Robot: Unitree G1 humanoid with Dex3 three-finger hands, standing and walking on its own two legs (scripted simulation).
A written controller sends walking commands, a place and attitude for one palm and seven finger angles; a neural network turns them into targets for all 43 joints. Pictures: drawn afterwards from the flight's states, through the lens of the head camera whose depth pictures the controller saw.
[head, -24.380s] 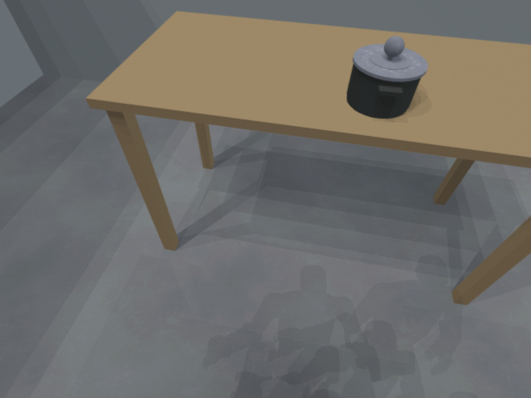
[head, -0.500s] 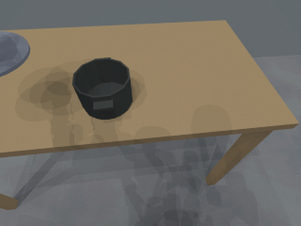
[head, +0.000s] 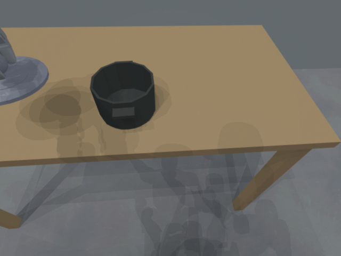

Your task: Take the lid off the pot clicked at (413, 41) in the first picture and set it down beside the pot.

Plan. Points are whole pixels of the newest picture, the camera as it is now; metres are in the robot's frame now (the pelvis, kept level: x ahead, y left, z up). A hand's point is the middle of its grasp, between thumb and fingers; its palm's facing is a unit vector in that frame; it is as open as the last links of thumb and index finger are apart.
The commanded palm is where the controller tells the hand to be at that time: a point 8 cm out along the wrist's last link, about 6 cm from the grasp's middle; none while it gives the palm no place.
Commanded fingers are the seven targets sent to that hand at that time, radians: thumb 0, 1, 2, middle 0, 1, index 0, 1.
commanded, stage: lower the lid onto the table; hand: left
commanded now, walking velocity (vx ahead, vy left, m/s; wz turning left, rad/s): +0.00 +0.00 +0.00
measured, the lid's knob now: out of the picture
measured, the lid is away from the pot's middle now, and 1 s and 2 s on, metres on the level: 0.25 0.22 0.24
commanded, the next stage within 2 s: none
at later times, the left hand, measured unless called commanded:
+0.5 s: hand (13, 65) +0.47 +0.33 +0.19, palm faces -0.37 -0.17 -0.91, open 7.3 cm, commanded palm +0.48 +0.34 +0.26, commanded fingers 0.00 0.76 0.82 -0.93 -1.06 -0.88 -1.04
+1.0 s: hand (20, 81) +0.47 +0.33 +0.15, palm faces -0.42 -0.17 -0.89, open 7.3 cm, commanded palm +0.49 +0.34 +0.23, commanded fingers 0.00 0.76 0.82 -0.93 -1.06 -0.88 -1.04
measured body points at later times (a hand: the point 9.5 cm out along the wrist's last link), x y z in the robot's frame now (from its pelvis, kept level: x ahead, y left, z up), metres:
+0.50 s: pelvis +0.01 +0.00 +0.00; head +0.07 +0.00 +0.44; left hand +0.49 +0.33 +0.24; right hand +0.03 -0.28 -0.12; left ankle +0.02 +0.07 -0.74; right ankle -0.01 -0.14 -0.74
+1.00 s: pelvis +0.01 +0.00 +0.00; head +0.07 +0.01 +0.44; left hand +0.48 +0.33 +0.20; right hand +0.06 -0.28 -0.12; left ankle +0.02 +0.07 -0.74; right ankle -0.01 -0.14 -0.74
